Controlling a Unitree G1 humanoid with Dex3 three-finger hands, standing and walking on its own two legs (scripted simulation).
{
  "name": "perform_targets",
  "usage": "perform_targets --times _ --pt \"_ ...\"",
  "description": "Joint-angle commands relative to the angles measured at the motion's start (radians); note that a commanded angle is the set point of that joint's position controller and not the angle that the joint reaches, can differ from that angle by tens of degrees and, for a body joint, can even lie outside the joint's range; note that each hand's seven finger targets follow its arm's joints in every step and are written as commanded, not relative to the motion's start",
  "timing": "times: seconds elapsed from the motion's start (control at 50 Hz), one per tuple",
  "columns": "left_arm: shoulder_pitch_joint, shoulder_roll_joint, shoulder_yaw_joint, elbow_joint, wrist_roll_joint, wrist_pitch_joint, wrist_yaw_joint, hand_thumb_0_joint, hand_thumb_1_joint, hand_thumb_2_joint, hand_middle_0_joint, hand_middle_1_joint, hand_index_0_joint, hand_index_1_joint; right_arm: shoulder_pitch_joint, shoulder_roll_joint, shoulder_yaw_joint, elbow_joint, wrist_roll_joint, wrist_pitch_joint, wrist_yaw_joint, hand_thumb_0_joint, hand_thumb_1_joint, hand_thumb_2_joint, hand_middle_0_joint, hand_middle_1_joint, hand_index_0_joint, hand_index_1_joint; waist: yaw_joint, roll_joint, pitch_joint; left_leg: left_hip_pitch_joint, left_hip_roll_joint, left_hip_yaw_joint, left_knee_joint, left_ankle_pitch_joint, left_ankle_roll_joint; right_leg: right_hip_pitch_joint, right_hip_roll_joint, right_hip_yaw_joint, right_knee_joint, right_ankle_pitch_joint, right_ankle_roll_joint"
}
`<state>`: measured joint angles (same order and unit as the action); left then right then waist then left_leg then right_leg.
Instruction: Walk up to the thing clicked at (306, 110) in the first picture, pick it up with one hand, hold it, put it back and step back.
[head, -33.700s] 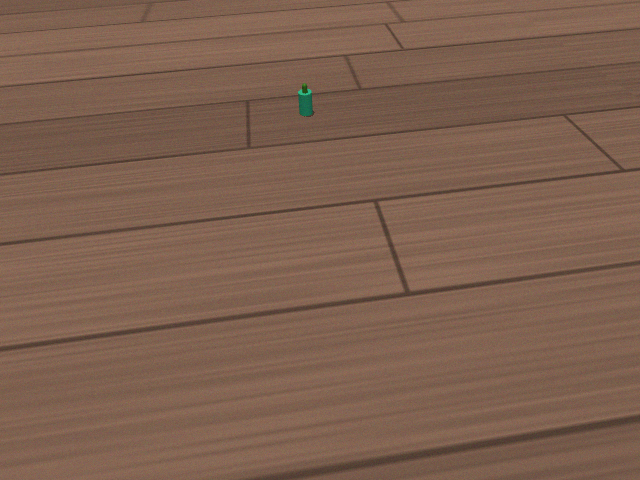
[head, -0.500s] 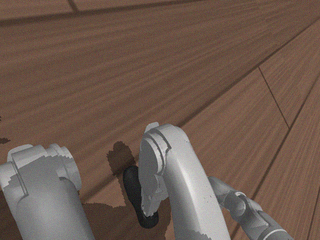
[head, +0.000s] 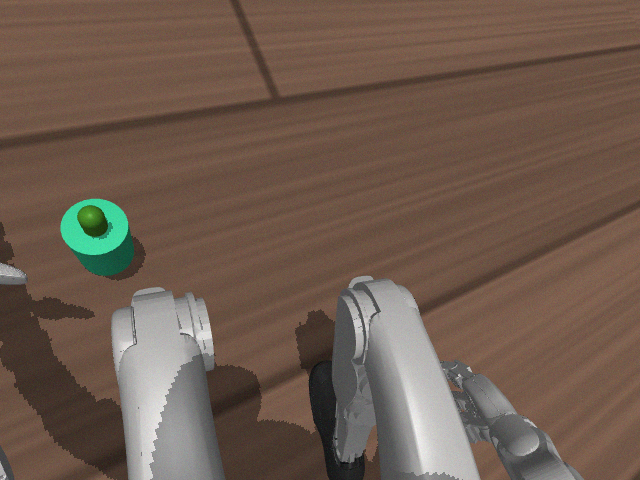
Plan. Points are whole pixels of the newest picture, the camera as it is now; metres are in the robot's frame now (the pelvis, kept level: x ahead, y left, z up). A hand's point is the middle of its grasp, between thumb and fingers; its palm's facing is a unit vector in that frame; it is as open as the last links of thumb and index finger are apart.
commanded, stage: home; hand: left
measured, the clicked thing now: (99, 235) +0.43 +0.28 -0.23
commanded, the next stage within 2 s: none
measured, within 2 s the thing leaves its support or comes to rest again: neither
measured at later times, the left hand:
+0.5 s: hand out of the picture +0.28 +0.34 +0.07, palm faces +0.32 -0.82 -0.48, open 17.5 cm
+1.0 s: hand out of the picture +0.23 +0.26 +0.28, palm faces +0.35 -0.87 -0.35, open 17.6 cm
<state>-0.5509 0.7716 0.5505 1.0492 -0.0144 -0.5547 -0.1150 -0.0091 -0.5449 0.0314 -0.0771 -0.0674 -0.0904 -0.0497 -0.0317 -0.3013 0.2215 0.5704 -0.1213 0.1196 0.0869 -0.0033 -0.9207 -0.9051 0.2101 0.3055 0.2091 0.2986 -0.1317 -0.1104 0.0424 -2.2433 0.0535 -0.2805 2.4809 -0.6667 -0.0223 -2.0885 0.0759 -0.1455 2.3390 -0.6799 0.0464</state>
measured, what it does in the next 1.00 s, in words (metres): rises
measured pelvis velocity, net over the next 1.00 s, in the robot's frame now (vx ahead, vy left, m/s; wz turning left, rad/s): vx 0.09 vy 0.01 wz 0.23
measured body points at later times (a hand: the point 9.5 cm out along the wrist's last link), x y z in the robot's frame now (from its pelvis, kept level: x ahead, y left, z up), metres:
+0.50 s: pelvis +0.02 -0.02 +0.16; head +0.21 +0.04 +0.56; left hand +0.26 +0.38 +0.10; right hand +0.22 -0.24 +0.03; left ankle +0.08 +0.14 -0.29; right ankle +0.12 -0.13 -0.29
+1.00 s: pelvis +0.09 +0.01 +0.36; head +0.14 +0.04 +0.81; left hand +0.21 +0.31 +0.30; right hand +0.29 -0.20 +0.28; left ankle +0.08 +0.13 -0.29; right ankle +0.12 -0.13 -0.29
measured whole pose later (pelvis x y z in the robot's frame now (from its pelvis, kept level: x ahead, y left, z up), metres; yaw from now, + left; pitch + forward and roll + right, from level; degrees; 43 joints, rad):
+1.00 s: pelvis +0.09 +0.01 +0.36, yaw +13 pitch +16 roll -3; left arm 0.31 0.26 0.07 0.13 -0.02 0.27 0.19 0.00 -0.56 0.04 -0.05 -0.05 -0.05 -0.04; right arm 0.25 -0.21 0.03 0.49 0.04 -0.01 -0.17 0.00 -0.90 -0.90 0.21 0.31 0.21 0.30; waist -0.05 0.02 -0.16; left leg -0.94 0.06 -0.05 1.18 -0.52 -0.02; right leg -0.85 -0.01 -0.05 1.12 -0.55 0.02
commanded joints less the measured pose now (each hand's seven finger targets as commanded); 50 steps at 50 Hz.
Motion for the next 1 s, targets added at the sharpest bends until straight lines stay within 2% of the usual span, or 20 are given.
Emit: perform_targets --times 0.0,0.02,0.04,0.1,0.16,0.18,0.24,0.28,0.34,0.42,0.46,0.48,0.56,0.64,0.72,0.82,0.84,0.88,0.92,0.98 --pt "-0.248 0.423 0.101 -0.309 0.045 0.052 0.061 0.000 -0.481 0.095 -0.058 -0.064 -0.059 -0.064 0.135 -0.269 -0.152 -0.032 0.035 0.018 -0.030 0.000 -0.910 -0.903 0.201 0.301 0.201 0.301 0.032 0.529 -0.678 0.540 0.018 0.145 -0.403 0.061 0.022 0.177 0.009 -0.042 -0.229 0.109 -0.090" --pt "-0.285 0.423 0.096 -0.345 0.054 0.072 0.069 0.000 -0.513 0.076 -0.055 -0.059 -0.056 -0.059 0.144 -0.260 -0.155 -0.020 0.040 0.022 -0.031 0.000 -0.897 -0.903 0.201 0.301 0.201 0.301 0.029 0.529 -0.653 0.537 0.018 0.144 -0.422 0.048 0.023 0.154 0.007 -0.040 -0.230 0.098 -0.093" --pt "-0.227 0.425 0.116 -0.333 0.063 0.101 0.080 0.000 -0.535 0.064 -0.053 -0.055 -0.053 -0.055 0.152 -0.255 -0.165 -0.017 0.048 0.026 -0.034 0.000 -0.897 -0.903 0.201 0.301 0.201 0.301 0.052 0.519 -0.650 0.555 0.017 0.144 -0.441 0.054 0.022 0.146 0.005 -0.037 -0.237 0.097 -0.095" --pt "-0.150 0.344 0.086 -0.333 0.077 0.179 0.096 0.000 -0.541 0.060 -0.052 -0.054 -0.053 -0.054 0.165 -0.246 -0.201 -0.029 0.067 0.034 -0.042 0.000 -0.897 -0.903 0.201 0.302 0.201 0.302 0.065 0.487 -0.662 0.577 0.011 0.153 -0.494 0.016 0.023 0.145 -0.002 -0.024 -0.281 0.068 -0.096" --pt "-0.022 0.181 0.006 -0.310 0.074 0.261 0.101 0.000 -0.545 0.057 -0.052 -0.053 -0.052 -0.053 0.178 -0.220 -0.238 -0.045 0.088 0.035 -0.044 0.000 -0.897 -0.903 0.201 0.302 0.201 0.302 0.066 0.383 -0.698 0.573 -0.002 0.184 -0.524 0.026 0.034 0.191 -0.006 -0.003 -0.363 0.060 -0.090" --pt "-0.010 0.170 0.002 -0.380 0.070 0.281 0.106 0.000 -0.546 0.057 -0.052 -0.053 -0.052 -0.053 0.187 -0.219 -0.256 -0.051 0.096 0.034 -0.046 0.000 -0.897 -0.903 0.201 0.302 0.201 0.302 0.078 0.367 -0.734 0.601 -0.001 0.186 -0.546 0.033 0.033 0.199 -0.007 0.003 -0.384 0.061 -0.091" --pt "0.089 0.082 -0.063 -0.478 0.061 0.349 0.112 0.000 -0.577 0.039 -0.048 -0.047 -0.049 -0.047 0.198 -0.214 -0.285 -0.068 0.118 0.030 -0.054 0.000 -0.896 -0.903 0.201 0.302 0.201 0.302 0.070 0.286 -0.790 0.665 -0.002 0.186 -0.598 0.054 0.038 0.283 -0.012 0.014 -0.469 0.083 -0.083" --pt "0.170 0.081 -0.071 -0.601 0.048 0.392 0.126 0.000 -0.562 0.047 -0.050 -0.050 -0.051 -0.050 0.199 -0.206 -0.296 -0.099 0.136 0.026 -0.064 0.000 -0.897 -0.903 0.201 0.302 0.201 0.302 0.088 0.230 -0.832 0.681 -0.007 0.198 -0.644 0.060 0.046 0.385 -0.018 0.035 -0.543 0.086 -0.075" --pt "0.266 0.116 -0.049 -0.798 0.037 0.447 0.159 0.000 -0.539 0.061 -0.052 -0.054 -0.053 -0.053 0.193 -0.187 -0.304 -0.139 0.158 0.017 -0.087 0.000 -0.896 -0.903 0.201 0.302 0.201 0.302 0.124 0.219 -0.880 0.766 -0.007 0.213 -0.735 0.050 0.048 0.517 -0.024 0.069 -0.640 0.072 -0.071" --pt "0.333 0.100 -0.035 -0.872 0.030 0.506 0.204 0.000 -0.579 0.037 -0.048 -0.047 -0.049 -0.047 0.180 -0.139 -0.295 -0.149 0.173 -0.003 -0.128 0.000 -0.897 -0.903 0.201 0.302 0.201 0.302 0.125 0.188 -0.801 0.811 -0.010 0.238 -0.832 0.038 0.053 0.687 -0.037 0.129 -0.777 0.040 -0.062" --pt "0.362 0.054 -0.048 -0.891 0.028 0.522 0.221 0.000 -0.579 0.038 -0.048 -0.047 -0.049 -0.047 0.177 -0.115 -0.290 -0.143 0.172 -0.018 -0.148 0.000 -0.897 -0.903 0.201 0.302 0.201 0.302 0.125 0.204 -0.771 0.861 -0.014 0.246 -0.880 0.057 0.053 0.740 -0.042 0.138 -0.818 0.053 -0.064" --pt "0.401 0.033 -0.063 -0.882 0.027 0.535 0.227 0.000 -0.573 0.041 -0.049 -0.048 -0.049 -0.048 0.172 -0.104 -0.287 -0.148 0.172 -0.027 -0.159 0.000 -0.897 -0.903 0.201 0.302 0.201 0.302 0.132 0.215 -0.761 0.889 -0.015 0.253 -0.896 0.089 0.051 0.771 -0.043 0.148 -0.843 0.082 -0.063" --pt "0.499 -0.133 -0.183 -0.874 0.019 0.582 0.243 0.000 -0.608 0.021 -0.045 -0.042 -0.046 -0.042 0.206 -0.082 -0.281 -0.140 0.166 -0.066 -0.192 0.000 -0.897 -0.903 0.201 0.302 0.201 0.302 0.098 0.226 -0.684 1.031 -0.017 0.264 -0.981 0.197 0.050 0.861 -0.050 0.150 -0.946 0.210 -0.064" --pt "0.570 -0.231 -0.260 -0.855 0.013 0.627 0.259 0.000 -0.608 0.020 -0.045 -0.042 -0.046 -0.042 0.223 -0.073 -0.275 -0.140 0.162 -0.102 -0.207 0.000 -0.897 -0.903 0.201 0.302 0.201 0.302 0.083 0.201 -0.585 1.141 -0.018 0.260 -1.103 0.233 0.046 0.965 -0.056 0.133 -1.061 0.249 -0.063" --pt "0.613 -0.275 -0.315 -0.891 0.012 0.669 0.279 0.000 -0.596 0.028 -0.047 -0.044 -0.047 -0.044 0.231 -0.072 -0.274 -0.155 0.164 -0.132 -0.223 0.000 -0.896 -0.903 0.201 0.302 0.201 0.302 0.082 0.191 -0.531 1.263 -0.020 0.258 -1.231 0.239 0.039 1.071 -0.062 0.123 -1.176 0.250 -0.063" --pt "0.726 -0.297 -0.340 -1.004 0.006 0.730 0.310 0.000 -0.571 0.042 -0.049 -0.049 -0.050 -0.048 0.247 -0.058 -0.261 -0.187 0.167 -0.156 -0.252 0.000 -0.897 -0.903 0.201 0.302 0.201 0.302 0.107 0.209 -0.512 1.449 -0.026 0.258 -1.379 0.325 0.028 1.232 -0.060 0.098 -1.283 0.335 -0.064" --pt "0.734 -0.324 -0.371 -1.029 0.006 0.741 0.313 0.000 -0.576 0.039 -0.049 -0.048 -0.049 -0.047 0.248 -0.049 -0.258 -0.186 0.164 -0.160 -0.257 0.000 -0.897 -0.903 0.201 0.302 0.201 0.302 0.092 0.214 -0.493 1.476 -0.023 0.255 -1.400 0.343 0.025 1.255 -0.057 0.094 -1.298 0.352 -0.062" --pt "0.786 -0.342 -0.381 -1.072 0.004 0.764 0.322 0.000 -0.568 0.044 -0.049 -0.049 -0.050 -0.049 0.258 -0.042 -0.252 -0.194 0.163 -0.168 -0.270 0.000 -0.897 -0.903 0.201 0.302 0.201 0.302 0.099 0.222 -0.486 1.541 -0.026 0.259 -1.442 0.398 0.023 1.317 -0.057 0.091 -1.337 0.404 -0.060" --pt "0.839 -0.385 -0.425 -1.112 0.004 0.784 0.324 0.000 -0.569 0.043 -0.049 -0.049 -0.050 -0.049 0.269 -0.033 -0.250 -0.207 0.159 -0.176 -0.281 0.000 -0.897 -0.903 0.201 0.302 0.201 0.302 0.089 0.233 -0.447 1.587 -0.027 0.261 -1.488 0.418 0.022 1.357 -0.054 0.085 -1.377 0.425 -0.059" --pt "0.902 -0.423 -0.471 -1.171 0.001 0.807 0.326 0.000 -0.569 0.043 -0.049 -0.049 -0.050 -0.049 0.275 -0.025 -0.247 -0.219 0.152 -0.190 -0.288 0.000 -0.897 -0.903 0.201 0.302 0.201 0.302 0.095 0.233 -0.369 1.621 -0.023 0.257 -1.555 0.406 0.016 1.389 -0.051 0.069 -1.428 0.404 -0.059"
